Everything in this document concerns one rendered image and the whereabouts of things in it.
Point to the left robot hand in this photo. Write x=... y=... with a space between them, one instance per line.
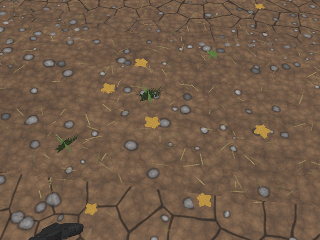
x=58 y=231

